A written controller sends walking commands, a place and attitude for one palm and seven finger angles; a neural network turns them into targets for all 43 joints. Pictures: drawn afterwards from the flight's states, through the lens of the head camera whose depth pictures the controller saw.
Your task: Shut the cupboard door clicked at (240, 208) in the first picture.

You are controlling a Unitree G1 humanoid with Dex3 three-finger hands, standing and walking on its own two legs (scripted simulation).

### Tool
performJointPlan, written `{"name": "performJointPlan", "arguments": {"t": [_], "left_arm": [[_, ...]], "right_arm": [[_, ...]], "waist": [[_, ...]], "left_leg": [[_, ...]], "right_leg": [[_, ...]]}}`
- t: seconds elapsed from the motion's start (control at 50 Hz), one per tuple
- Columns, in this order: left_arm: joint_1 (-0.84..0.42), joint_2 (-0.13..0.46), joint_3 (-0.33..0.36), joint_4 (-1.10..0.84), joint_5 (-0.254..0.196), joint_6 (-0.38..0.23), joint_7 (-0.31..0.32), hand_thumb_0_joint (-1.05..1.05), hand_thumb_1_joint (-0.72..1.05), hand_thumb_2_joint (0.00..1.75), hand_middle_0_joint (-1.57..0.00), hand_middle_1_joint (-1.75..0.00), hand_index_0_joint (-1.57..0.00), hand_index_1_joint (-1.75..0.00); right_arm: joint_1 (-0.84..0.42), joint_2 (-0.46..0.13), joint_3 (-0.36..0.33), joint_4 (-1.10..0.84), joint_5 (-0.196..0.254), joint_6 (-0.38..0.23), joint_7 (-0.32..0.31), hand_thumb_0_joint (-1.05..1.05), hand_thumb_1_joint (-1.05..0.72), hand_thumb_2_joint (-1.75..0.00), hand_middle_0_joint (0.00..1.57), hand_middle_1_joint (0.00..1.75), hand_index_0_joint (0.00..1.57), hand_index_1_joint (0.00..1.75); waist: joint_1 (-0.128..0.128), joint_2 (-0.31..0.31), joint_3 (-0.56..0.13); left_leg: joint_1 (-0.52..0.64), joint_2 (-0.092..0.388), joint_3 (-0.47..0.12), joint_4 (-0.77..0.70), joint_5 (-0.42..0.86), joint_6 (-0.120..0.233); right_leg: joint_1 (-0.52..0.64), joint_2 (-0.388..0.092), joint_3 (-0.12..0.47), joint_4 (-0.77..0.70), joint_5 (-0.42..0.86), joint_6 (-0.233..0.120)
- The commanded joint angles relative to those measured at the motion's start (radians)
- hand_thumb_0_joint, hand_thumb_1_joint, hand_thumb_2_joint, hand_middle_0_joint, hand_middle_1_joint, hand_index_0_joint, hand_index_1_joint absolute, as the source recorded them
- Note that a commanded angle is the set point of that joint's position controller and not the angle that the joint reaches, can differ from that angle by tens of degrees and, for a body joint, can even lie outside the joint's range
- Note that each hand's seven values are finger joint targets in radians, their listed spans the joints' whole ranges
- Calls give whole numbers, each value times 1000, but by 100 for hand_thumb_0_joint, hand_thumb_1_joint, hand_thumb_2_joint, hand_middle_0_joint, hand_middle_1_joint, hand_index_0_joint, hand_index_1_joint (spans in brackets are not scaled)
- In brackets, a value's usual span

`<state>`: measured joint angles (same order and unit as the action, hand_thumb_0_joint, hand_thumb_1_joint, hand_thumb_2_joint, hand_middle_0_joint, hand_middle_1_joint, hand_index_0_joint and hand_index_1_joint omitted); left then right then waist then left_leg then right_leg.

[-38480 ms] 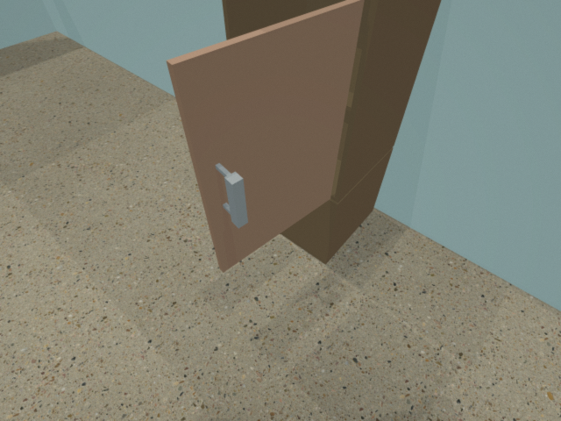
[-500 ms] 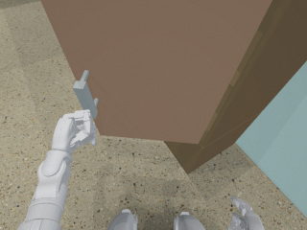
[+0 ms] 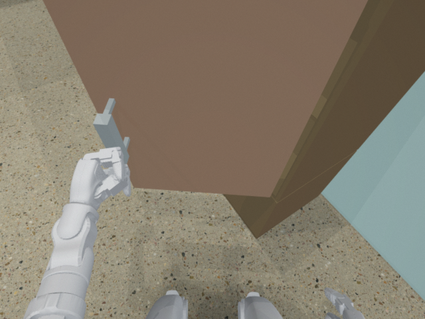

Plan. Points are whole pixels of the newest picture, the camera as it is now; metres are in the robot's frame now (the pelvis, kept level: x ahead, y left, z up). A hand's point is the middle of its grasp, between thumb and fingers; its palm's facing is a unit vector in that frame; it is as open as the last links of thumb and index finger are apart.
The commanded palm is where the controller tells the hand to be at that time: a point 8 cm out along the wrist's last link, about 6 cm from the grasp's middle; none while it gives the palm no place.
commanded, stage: push the door shut along its arc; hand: left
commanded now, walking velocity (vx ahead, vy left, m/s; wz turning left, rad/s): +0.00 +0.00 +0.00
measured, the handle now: (116, 133) +0.47 +0.21 +0.05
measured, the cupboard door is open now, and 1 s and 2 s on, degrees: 53 40 31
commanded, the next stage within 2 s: pull the fist back off the door in 1.96 s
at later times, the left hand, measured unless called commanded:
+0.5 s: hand (128, 160) +0.40 +0.17 +0.05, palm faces -0.15 -0.99 -0.03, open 3.1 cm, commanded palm +0.39 +0.22 +0.05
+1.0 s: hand (141, 134) +0.47 +0.16 +0.05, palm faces -0.28 -0.96 -0.02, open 3.1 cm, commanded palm +0.47 +0.19 +0.05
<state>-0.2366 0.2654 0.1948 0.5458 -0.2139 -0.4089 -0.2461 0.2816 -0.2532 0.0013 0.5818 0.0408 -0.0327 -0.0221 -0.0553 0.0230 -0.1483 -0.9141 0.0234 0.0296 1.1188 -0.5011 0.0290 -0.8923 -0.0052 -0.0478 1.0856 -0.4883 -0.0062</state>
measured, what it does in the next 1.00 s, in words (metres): stands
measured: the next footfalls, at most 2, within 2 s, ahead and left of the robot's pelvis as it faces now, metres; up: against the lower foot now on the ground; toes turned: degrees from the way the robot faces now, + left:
none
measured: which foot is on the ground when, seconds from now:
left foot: down 0.00-1.00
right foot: down 0.00-1.00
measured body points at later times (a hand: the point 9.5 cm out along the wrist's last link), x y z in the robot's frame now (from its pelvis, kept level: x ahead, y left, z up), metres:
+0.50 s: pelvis -0.01 +0.00 -0.01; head +0.08 +0.01 +0.43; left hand +0.40 +0.23 +0.05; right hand +0.10 -0.26 -0.12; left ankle +0.02 +0.10 -0.66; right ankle +0.02 -0.12 -0.66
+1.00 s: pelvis -0.02 +0.01 -0.03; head +0.10 +0.03 +0.40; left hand +0.47 +0.21 +0.05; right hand +0.02 -0.26 -0.14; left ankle +0.02 +0.10 -0.66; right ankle +0.02 -0.12 -0.66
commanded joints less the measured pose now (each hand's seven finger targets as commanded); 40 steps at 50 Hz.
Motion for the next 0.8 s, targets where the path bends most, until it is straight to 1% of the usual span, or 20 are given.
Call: {"name": "performJointPlan", "arguments": {"t": [0.0,0.02,0.06,0.08,0.1,0.14,0.18,0.2,0.24,0.26,0.32,0.38,0.42,0.48,0.54,0.6,0.64,0.7,0.74,0.78], "left_arm": [[-283,194,71,-177,-15,-66,6,0,90,90,-130,-150,-130,-150],[-324,157,32,-175,-9,-65,3,0,90,90,-130,-150,-130,-150],[-320,169,49,-176,-9,-70,8,0,90,90,-130,-150,-130,-150],[-304,149,30,-191,-10,-70,5,0,90,90,-130,-150,-130,-150],[-350,165,28,-197,-7,-73,1,0,90,90,-130,-150,-130,-150],[-399,170,26,-145,-2,-70,-10,0,90,90,-130,-150,-130,-150],[-464,211,52,-81,1,-67,-23,0,90,90,-130,-150,-130,-150],[-506,242,73,-62,2,-68,-31,0,90,90,-130,-150,-130,-150],[-548,261,86,-22,2,-68,-54,0,90,90,-130,-150,-130,-150],[-569,230,54,-19,0,-68,-68,0,90,90,-130,-150,-130,-150],[-571,242,70,19,-12,-60,-102,0,90,90,-130,-150,-130,-150],[-626,254,65,51,-12,-54,-125,0,90,90,-130,-150,-130,-150],[-674,244,49,78,-10,-54,-138,0,90,90,-130,-150,-130,-150],[-772,269,53,125,0,-61,-149,0,90,90,-130,-150,-130,-150],[-840,290,56,187,12,-62,-167,0,90,90,-130,-150,-130,-150],[-893,245,12,188,10,-66,-187,0,90,90,-130,-150,-130,-150],[-883,295,56,238,10,-56,-194,0,90,90,-130,-150,-130,-150],[-953,327,75,279,14,-49,-196,0,90,90,-130,-150,-130,-150],[-993,363,95,308,27,-47,-196,0,90,90,-130,-150,-130,-150],[-998,373,93,321,39,-46,-206,0,90,90,-130,-150,-130,-150]], "right_arm": [[9,-150,-52,-124,-2,-37,-11,0,-90,-90,20,30,20,30],[2,-144,-48,-126,-1,-36,-10,0,-90,-90,20,30,20,30],[2,-145,-52,-129,-1,-37,-10,0,-90,-90,20,30,20,30],[-1,-144,-52,-137,0,-38,-8,0,-90,-90,20,30,20,30],[4,-148,-52,-129,-1,-38,-11,0,-90,-90,20,30,20,30],[9,-148,-49,-117,-1,-37,-12,0,-90,-90,20,30,20,30],[6,-151,-43,-110,0,-33,-17,0,-90,-90,20,30,20,30],[9,-155,-41,-104,0,-31,-22,0,-90,-90,20,30,20,30],[9,-155,-38,-101,0,-29,-23,0,-90,-90,20,30,20,30],[10,-151,-36,-105,1,-30,-22,0,-90,-90,20,30,20,30],[32,-157,-41,-99,0,-28,-16,0,-90,-90,20,30,20,30],[41,-160,-42,-95,3,-19,-14,0,-90,-90,20,30,20,30],[48,-162,-40,-87,4,-17,-14,0,-90,-90,20,30,20,30],[61,-167,-42,-69,5,-12,-19,0,-90,-90,20,30,20,30],[78,-174,-42,-53,4,-7,-19,0,-90,-90,20,30,20,30],[91,-176,-46,-46,2,-9,-14,0,-90,-90,20,30,20,30],[100,-185,-46,-41,2,0,-13,0,-90,-90,20,30,20,30],[105,-186,-37,-40,1,4,-14,0,-90,-90,20,30,20,30],[116,-190,-36,-34,-1,6,-13,0,-90,-90,20,30,20,30],[119,-191,-34,-41,-3,5,-10,0,-90,-90,20,30,20,30]], "waist": [[2,7,-305],[-11,19,-294],[3,15,-316],[4,29,-338],[-9,43,-344],[-24,-3,-320],[-31,-27,-286],[-32,-7,-283],[-24,14,-319],[-30,30,-336],[-17,60,-396],[-37,12,-383],[-49,29,-371],[-68,13,-361],[-76,34,-379],[-85,116,-419],[-84,47,-428],[-95,59,-389],[-105,39,-393],[-102,59,-412]], "left_leg": [[207,-9,-62,-167,247,-11],[208,-11,-60,-170,231,-11],[224,-10,-64,-173,230,-14],[239,-11,-61,-172,243,-13],[251,-10,-66,-161,265,-12],[227,-8,-67,-155,236,-10],[165,-13,-59,-149,170,-5],[161,-13,-60,-143,164,-3],[174,-14,-62,-139,185,-7],[186,-17,-62,-137,192,-6],[238,-13,-71,-123,291,-11],[201,-11,-69,-115,267,-6],[201,-11,-73,-110,252,-4],[171,-12,-74,-101,209,2],[188,-11,-86,-92,221,2],[268,-10,-101,-91,252,-2],[234,-7,-101,-87,249,-1],[174,-10,-95,-77,205,7],[153,-7,-95,-68,190,9],[137,-9,-93,-63,184,8]], "right_leg": [[166,22,26,-139,240,-20],[152,19,26,-140,230,-18],[156,20,25,-140,221,-21],[162,20,25,-138,232,-21],[154,19,26,-132,253,-23],[139,20,28,-137,234,-17],[142,18,42,-149,183,-13],[135,19,46,-146,176,-17],[139,16,47,-135,192,-20],[135,16,46,-133,198,-21],[140,17,38,-113,280,-28],[135,18,42,-115,268,-21],[102,20,41,-114,249,-22],[83,19,49,-119,209,-21],[46,21,42,-106,203,-26],[-20,24,27,-96,193,-35],[8,25,29,-97,199,-30],[-9,29,33,-93,167,-32],[-13,29,39,-93,155,-28],[-13,29,40,-83,144,-30]]}}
